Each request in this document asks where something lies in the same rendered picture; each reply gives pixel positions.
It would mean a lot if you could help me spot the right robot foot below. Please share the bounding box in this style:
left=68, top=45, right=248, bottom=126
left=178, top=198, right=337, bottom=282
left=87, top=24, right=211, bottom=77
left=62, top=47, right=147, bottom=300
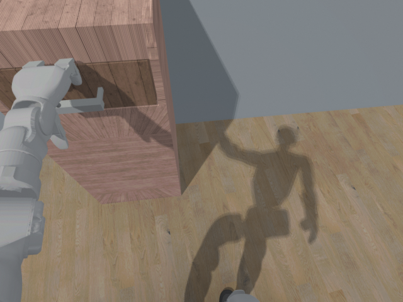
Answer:
left=219, top=289, right=232, bottom=302

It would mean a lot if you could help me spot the cabinet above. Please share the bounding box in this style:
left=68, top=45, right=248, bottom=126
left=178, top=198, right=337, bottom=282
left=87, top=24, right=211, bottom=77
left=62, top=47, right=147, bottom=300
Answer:
left=0, top=0, right=181, bottom=204

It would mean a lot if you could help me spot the handle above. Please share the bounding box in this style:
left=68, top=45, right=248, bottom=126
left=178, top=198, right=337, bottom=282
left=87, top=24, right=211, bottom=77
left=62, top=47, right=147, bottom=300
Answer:
left=55, top=87, right=105, bottom=115

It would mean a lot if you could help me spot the robot left hand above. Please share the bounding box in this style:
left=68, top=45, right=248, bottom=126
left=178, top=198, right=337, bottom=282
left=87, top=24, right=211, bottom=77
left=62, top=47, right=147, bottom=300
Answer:
left=12, top=58, right=82, bottom=150

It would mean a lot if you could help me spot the drawer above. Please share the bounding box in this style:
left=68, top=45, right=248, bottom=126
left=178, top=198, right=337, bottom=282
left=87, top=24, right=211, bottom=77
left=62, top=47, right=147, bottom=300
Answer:
left=0, top=59, right=157, bottom=110

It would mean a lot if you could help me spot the robot right shin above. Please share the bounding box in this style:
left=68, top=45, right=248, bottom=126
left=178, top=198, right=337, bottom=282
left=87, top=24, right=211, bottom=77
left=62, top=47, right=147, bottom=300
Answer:
left=228, top=290, right=245, bottom=299

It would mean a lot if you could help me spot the left robot forearm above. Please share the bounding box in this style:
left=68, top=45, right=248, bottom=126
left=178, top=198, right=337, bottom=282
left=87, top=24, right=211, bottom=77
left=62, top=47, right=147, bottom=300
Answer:
left=0, top=96, right=57, bottom=201

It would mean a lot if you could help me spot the robot left upper arm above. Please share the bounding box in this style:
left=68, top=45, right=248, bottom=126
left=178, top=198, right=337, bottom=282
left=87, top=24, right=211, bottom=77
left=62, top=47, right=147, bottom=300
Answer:
left=0, top=197, right=45, bottom=302

